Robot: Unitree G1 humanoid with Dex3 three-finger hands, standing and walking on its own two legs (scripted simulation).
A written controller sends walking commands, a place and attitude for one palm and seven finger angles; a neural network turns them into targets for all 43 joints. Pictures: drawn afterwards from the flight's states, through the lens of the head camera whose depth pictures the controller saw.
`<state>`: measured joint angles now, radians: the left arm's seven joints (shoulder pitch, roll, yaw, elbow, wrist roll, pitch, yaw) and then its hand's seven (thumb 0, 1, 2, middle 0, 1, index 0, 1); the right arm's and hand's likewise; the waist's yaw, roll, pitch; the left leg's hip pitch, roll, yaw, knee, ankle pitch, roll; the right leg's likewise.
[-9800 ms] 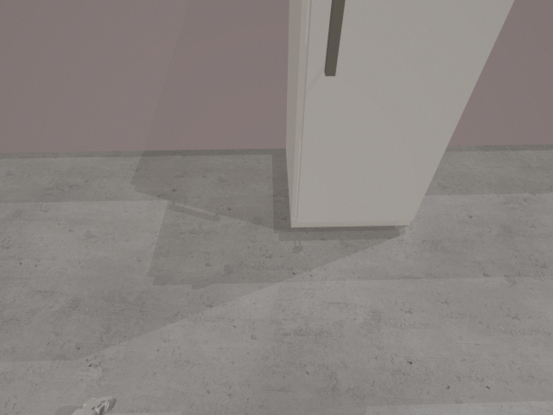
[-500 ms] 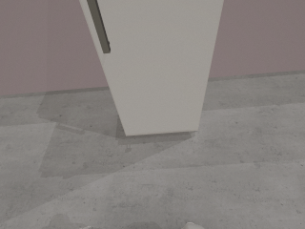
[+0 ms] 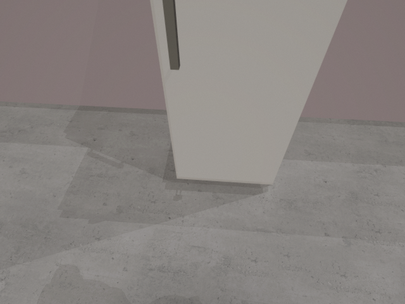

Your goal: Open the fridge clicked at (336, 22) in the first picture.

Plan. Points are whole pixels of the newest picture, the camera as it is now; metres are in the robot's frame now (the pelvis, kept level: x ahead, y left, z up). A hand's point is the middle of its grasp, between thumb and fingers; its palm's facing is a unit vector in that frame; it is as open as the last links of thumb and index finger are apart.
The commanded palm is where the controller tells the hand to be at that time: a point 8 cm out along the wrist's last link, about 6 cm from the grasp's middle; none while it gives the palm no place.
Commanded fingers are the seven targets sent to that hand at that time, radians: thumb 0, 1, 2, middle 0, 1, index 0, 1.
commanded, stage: come to a stop and stand still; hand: left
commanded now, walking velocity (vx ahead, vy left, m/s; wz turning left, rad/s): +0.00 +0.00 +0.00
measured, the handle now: out of the picture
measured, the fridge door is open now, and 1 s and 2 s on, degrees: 0 0 0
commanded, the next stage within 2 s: look again from close up in 0.24 s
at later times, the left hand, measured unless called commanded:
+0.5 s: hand out of the picture +0.03 +0.19 -0.17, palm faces +0.02 -0.98 -0.19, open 7.3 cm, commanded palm none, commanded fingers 0.00 0.90 0.90 -0.20 -0.30 -0.20 -0.30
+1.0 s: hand out of the picture +0.03 +0.18 -0.17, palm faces +0.03 -0.98 -0.18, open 7.3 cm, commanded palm none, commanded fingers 0.00 0.90 0.90 -0.20 -0.30 -0.20 -0.30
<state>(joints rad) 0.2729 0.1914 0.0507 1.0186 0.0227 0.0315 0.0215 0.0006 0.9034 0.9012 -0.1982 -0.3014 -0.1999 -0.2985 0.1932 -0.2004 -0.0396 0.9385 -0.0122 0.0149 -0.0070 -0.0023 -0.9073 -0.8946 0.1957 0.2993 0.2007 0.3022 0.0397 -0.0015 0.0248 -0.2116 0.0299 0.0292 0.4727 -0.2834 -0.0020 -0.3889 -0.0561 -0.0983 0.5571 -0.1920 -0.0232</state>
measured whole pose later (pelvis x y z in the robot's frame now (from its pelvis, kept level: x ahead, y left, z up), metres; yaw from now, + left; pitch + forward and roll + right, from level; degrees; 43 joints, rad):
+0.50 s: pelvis +0.02 +0.01 +0.01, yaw -1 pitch -1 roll +0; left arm 0.25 0.15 0.01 1.13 0.01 -0.01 0.02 0.01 0.93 0.90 -0.20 -0.30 -0.20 -0.30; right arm 0.34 -0.12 0.01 1.13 -0.01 0.00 -0.03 0.00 -0.91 -0.89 0.20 0.30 0.20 0.30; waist 0.00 0.00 0.04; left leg -0.11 0.03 0.04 0.42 -0.29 -0.02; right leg -0.25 -0.02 -0.04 0.46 -0.19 -0.01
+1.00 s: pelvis +0.04 +0.01 +0.01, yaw -1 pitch -1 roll +0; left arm 0.27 0.13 0.01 1.16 0.01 -0.01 0.03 0.01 0.93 0.90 -0.20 -0.30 -0.20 -0.30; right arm 0.31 -0.11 0.01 1.13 -0.01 -0.02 -0.04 0.00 -0.91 -0.89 0.20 0.30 0.20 0.30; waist 0.00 0.01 0.04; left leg -0.08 0.03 0.04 0.41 -0.31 -0.02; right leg -0.23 -0.01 -0.03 0.47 -0.22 -0.01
